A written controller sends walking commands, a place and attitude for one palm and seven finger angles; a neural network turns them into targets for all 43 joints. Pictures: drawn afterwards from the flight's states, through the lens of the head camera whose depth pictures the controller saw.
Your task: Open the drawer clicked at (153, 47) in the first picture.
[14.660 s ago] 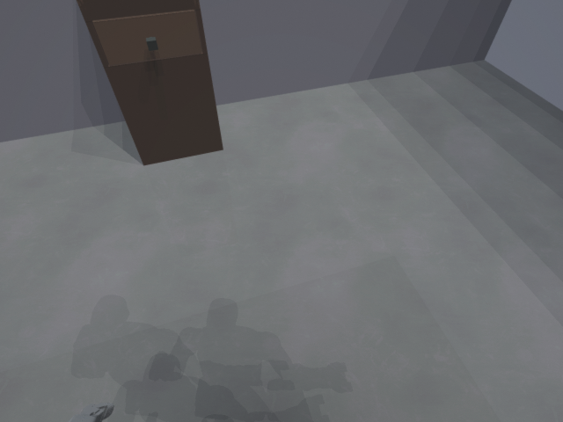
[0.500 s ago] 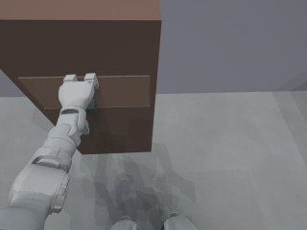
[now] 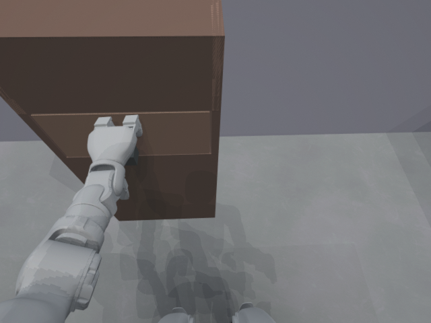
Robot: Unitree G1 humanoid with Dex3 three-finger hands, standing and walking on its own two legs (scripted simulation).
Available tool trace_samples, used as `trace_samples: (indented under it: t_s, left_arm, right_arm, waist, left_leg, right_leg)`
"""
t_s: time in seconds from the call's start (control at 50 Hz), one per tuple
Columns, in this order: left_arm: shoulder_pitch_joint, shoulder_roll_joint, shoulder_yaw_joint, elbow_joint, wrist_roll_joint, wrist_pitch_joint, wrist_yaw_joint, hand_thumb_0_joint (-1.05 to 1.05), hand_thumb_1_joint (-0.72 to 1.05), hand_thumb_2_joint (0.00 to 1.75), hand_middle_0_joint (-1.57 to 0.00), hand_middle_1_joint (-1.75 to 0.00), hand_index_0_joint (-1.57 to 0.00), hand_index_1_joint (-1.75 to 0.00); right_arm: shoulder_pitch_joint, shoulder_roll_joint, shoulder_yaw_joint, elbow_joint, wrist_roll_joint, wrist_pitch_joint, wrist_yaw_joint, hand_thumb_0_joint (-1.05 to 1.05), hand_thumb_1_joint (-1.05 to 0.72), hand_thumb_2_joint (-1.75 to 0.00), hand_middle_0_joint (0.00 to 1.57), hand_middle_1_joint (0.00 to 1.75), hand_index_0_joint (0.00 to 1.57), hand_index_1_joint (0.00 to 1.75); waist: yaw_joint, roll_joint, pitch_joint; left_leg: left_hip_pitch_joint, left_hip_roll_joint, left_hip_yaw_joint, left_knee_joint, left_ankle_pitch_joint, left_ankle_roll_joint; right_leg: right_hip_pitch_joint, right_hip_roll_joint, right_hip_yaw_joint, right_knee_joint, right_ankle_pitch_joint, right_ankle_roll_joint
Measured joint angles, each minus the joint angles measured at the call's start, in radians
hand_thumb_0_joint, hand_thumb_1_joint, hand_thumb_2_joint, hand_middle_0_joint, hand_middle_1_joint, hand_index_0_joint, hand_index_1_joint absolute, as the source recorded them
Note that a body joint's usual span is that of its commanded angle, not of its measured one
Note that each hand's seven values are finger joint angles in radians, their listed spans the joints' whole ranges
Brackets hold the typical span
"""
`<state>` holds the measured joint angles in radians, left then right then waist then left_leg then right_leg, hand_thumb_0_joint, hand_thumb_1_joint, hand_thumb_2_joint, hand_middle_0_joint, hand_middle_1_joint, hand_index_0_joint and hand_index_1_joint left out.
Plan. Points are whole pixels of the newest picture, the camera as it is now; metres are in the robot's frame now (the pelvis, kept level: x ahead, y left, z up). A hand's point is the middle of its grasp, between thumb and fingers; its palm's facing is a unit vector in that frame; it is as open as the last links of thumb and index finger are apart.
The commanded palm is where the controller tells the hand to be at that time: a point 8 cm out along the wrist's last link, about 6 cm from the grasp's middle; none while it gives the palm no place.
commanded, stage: lower the fingers behind the handle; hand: left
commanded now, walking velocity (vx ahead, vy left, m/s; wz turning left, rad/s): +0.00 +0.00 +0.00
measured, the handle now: (129, 148) +0.51 +0.19 -0.07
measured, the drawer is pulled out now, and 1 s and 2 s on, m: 0.00 0.00 0.00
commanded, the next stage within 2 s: close the thumb around the handle in 1.38 s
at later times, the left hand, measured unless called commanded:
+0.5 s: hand (126, 164) +0.46 +0.18 -0.05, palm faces -0.07 -0.01 -1.00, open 13.9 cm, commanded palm +0.44 +0.19 +0.00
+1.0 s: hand (128, 172) +0.45 +0.19 -0.09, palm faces -0.06 -0.02 -1.00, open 13.9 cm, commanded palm +0.44 +0.18 -0.03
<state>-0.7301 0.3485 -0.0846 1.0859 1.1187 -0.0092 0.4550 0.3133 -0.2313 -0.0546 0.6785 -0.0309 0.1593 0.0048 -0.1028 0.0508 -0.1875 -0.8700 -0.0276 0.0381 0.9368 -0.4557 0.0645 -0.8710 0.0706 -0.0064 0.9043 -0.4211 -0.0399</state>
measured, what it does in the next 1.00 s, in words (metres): stands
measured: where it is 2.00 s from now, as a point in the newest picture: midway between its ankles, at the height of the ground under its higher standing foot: outside the picture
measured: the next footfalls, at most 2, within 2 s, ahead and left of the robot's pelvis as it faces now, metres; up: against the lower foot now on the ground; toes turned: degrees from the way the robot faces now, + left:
none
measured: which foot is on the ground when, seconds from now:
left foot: down 0.00-1.00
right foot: down 0.00-1.00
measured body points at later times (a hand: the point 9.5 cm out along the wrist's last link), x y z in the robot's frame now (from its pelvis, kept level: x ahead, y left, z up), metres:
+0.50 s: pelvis -0.02 +0.00 -0.02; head +0.11 +0.00 +0.41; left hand +0.45 +0.18 +0.00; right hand +0.01 -0.27 -0.16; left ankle -0.02 +0.08 -0.68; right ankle -0.01 -0.10 -0.68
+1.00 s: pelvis -0.02 +0.00 -0.05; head +0.12 +0.00 +0.38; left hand +0.45 +0.19 -0.03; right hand +0.00 -0.27 -0.18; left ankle -0.02 +0.08 -0.68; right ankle -0.01 -0.10 -0.68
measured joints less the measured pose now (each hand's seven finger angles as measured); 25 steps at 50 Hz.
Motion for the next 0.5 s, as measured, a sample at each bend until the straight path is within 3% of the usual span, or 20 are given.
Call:
trace_samples:
  t_s: [0.12, 0.5]
  left_arm:
    - [0.020, 0.017, 0.011, -0.007, 0.017, -0.034, 0.023, 0.00, -0.49, 0.30, -0.32, -1.20, -0.32, -1.20]
    - [-0.068, 0.033, 0.019, 0.066, 0.018, -0.002, 0.041, 0.00, -0.49, 0.30, -0.32, -1.20, -0.32, -1.20]
  right_arm:
    - [0.001, -0.005, -0.006, 0.015, -0.005, -0.013, -0.002, 0.00, -0.90, -0.89, 0.20, 0.29, 0.20, 0.30]
    - [-0.007, -0.006, 0.007, 0.022, -0.013, -0.036, 0.002, 0.00, -0.90, -0.89, 0.20, 0.29, 0.20, 0.30]
  waist:
    - [0.002, -0.004, -0.006]
    - [-0.032, 0.005, -0.014]
  left_leg:
    - [-0.039, 0.001, -0.006, 0.035, -0.009, -0.003]
    - [-0.172, 0.004, -0.012, 0.139, -0.029, -0.004]
  right_leg:
    - [-0.037, 0.000, -0.009, 0.034, -0.010, -0.004]
    - [-0.167, 0.001, -0.023, 0.132, -0.029, -0.007]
